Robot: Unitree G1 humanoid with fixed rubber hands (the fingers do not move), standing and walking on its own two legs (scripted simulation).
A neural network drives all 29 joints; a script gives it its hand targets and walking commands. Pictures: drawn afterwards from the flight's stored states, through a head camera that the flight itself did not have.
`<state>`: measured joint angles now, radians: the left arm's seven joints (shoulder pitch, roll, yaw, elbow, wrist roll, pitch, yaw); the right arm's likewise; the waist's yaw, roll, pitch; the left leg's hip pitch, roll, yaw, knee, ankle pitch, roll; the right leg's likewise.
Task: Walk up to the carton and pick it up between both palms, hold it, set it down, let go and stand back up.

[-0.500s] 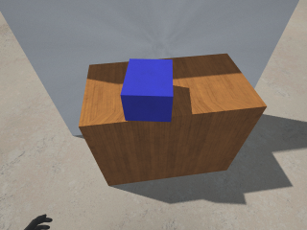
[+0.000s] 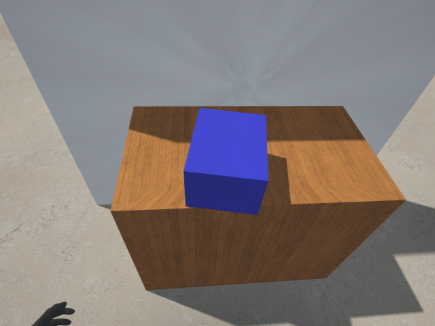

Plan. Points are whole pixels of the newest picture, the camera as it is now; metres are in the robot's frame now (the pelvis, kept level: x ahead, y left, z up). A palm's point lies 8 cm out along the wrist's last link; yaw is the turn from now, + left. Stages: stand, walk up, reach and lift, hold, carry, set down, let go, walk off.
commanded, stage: walk up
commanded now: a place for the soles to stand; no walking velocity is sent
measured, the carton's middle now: (227, 159) +0.55 +0.00 -0.05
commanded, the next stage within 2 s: none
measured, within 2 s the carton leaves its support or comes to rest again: neither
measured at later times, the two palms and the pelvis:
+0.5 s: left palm out of the picture +0.14 +0.31 -0.08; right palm out of the picture +0.11 -0.37 -0.08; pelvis +0.04 -0.03 -0.02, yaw +1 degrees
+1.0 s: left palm out of the picture +0.13 +0.31 -0.08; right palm out of the picture +0.13 -0.36 -0.06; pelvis +0.04 -0.02 -0.02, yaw +3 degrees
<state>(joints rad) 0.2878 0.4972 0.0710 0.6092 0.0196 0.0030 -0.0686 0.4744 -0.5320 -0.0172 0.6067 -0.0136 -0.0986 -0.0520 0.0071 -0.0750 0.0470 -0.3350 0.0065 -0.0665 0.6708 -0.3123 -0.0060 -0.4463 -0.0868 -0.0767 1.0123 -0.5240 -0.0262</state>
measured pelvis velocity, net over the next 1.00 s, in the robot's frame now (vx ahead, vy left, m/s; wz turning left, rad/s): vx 0.04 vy -0.02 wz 0.06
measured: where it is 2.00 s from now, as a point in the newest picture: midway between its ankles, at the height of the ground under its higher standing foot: outside the picture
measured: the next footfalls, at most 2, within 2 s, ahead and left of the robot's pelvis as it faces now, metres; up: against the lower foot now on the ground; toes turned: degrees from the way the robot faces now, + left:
right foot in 0.14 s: +0.11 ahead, -0.14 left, +0.00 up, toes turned -1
left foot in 0.48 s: +0.12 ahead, +0.11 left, +0.00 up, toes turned -2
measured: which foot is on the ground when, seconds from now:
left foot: down 0.00-0.14, up 0.16-0.46, down 0.48-0.66, up 0.68-0.88, down 0.90-1.00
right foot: up 0.00-0.12, down 0.14-1.00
